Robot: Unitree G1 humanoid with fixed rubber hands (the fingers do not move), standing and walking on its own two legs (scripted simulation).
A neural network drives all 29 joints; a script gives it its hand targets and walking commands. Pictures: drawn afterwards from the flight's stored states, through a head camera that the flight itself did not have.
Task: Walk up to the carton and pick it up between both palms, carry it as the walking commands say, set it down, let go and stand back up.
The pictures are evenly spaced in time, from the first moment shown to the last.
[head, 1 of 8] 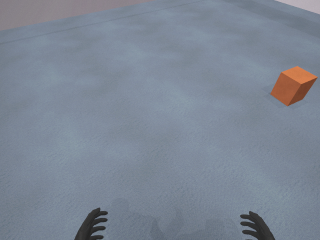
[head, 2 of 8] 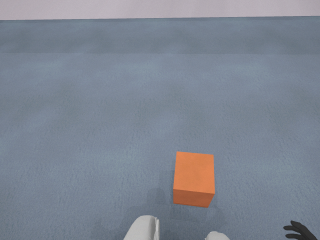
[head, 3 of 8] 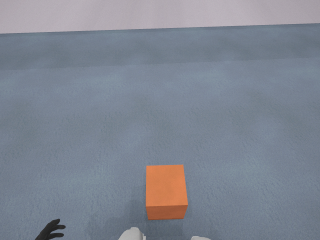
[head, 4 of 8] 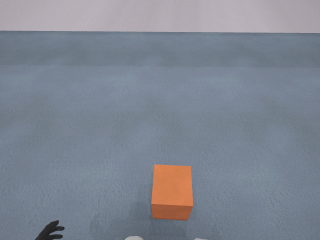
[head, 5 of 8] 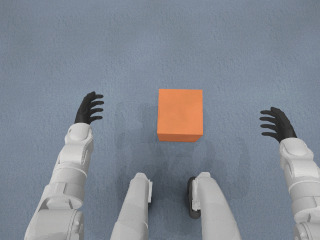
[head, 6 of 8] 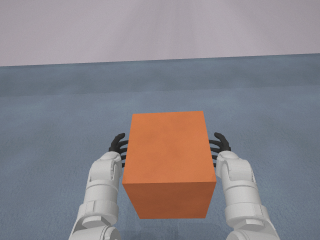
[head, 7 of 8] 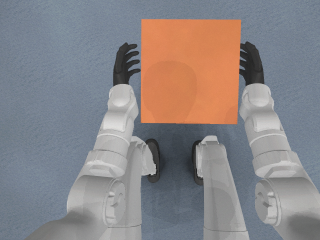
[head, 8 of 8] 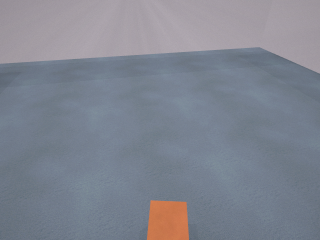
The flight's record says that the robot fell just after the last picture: no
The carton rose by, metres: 0.70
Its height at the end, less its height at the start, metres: +0.00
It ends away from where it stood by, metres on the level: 0.36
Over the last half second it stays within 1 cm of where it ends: yes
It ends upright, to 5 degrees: yes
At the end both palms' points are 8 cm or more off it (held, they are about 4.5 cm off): yes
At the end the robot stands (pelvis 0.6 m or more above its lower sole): yes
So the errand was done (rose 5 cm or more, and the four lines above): yes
